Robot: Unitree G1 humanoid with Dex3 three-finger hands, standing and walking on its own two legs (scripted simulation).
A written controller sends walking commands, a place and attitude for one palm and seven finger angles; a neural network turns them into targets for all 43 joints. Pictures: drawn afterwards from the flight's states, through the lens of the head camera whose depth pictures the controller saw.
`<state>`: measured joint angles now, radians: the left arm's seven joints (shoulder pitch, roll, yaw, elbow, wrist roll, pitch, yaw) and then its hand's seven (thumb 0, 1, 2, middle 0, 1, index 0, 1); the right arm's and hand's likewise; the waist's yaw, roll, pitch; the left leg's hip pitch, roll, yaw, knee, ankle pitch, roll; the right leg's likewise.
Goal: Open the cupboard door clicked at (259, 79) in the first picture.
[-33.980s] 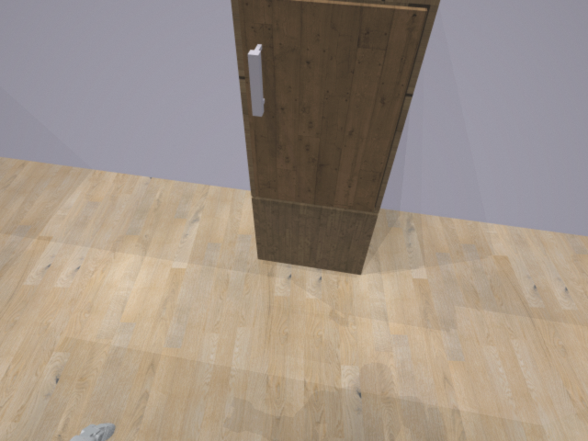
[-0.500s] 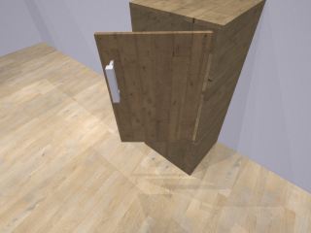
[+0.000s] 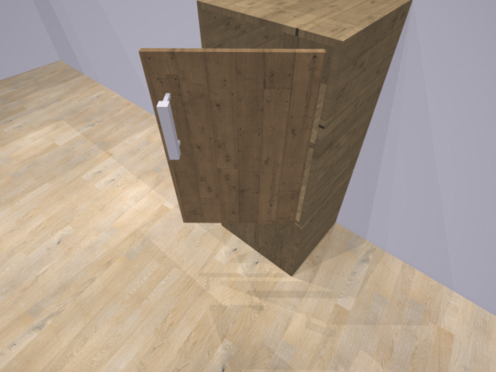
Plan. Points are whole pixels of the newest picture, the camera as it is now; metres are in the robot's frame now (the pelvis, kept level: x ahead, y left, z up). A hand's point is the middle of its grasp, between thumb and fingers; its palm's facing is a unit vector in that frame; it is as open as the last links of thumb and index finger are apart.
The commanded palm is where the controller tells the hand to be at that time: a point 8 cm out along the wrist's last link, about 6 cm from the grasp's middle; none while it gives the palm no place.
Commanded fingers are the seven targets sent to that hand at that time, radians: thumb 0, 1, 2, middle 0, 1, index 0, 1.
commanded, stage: come to a stop and stand still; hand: left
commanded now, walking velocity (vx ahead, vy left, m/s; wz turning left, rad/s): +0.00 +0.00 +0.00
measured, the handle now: (171, 127) +0.64 +0.22 +0.05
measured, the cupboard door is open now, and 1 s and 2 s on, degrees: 40 40 40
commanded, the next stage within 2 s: look again from close up in 0.04 s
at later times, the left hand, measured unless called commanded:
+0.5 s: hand out of the picture +0.06 +0.21 -0.16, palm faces +0.00 -0.96 -0.26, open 7.4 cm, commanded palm none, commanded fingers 0.00 0.90 0.90 -0.20 -0.30 -0.20 -0.30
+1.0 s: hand out of the picture +0.05 +0.19 -0.17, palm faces +0.02 -0.98 -0.21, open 7.4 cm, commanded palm none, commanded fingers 0.00 0.90 0.90 -0.20 -0.30 -0.20 -0.30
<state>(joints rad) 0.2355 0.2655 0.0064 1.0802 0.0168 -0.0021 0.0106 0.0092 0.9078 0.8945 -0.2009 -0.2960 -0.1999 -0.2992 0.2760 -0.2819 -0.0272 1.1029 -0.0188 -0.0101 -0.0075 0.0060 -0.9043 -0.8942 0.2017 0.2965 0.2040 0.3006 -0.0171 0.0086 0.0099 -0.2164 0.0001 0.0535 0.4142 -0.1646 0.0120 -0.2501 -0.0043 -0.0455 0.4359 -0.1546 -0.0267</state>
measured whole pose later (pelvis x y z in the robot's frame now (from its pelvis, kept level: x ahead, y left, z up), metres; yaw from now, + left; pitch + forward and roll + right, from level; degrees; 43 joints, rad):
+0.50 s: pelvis +0.03 +0.00 +0.01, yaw +0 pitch -2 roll +0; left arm 0.21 0.23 -0.01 1.10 0.01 -0.01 0.02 0.01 0.91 0.89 -0.20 -0.30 -0.20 -0.30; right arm 0.20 -0.24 -0.01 1.12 -0.01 -0.02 -0.01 0.00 -0.90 -0.89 0.20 0.30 0.21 0.30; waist 0.00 0.01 0.03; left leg -0.16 0.00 0.05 0.35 -0.17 0.01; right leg -0.19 0.00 -0.05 0.37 -0.16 -0.02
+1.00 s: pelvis +0.06 +0.00 +0.00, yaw -1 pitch -1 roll +0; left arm 0.31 0.19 0.01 1.11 0.02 0.00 0.01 0.01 0.91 0.89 -0.20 -0.30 -0.20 -0.30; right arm 0.28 -0.20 0.00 1.14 -0.02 -0.01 -0.02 0.00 -0.91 -0.89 0.20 0.30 0.20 0.30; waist 0.01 -0.01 -0.01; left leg -0.14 0.01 0.06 0.44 -0.27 0.01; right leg -0.18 0.01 -0.03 0.44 -0.24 -0.02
